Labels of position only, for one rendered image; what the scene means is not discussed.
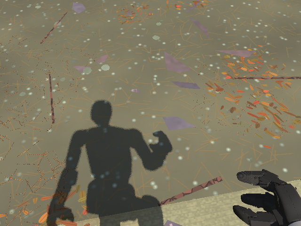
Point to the right robot hand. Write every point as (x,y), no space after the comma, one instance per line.
(282,209)

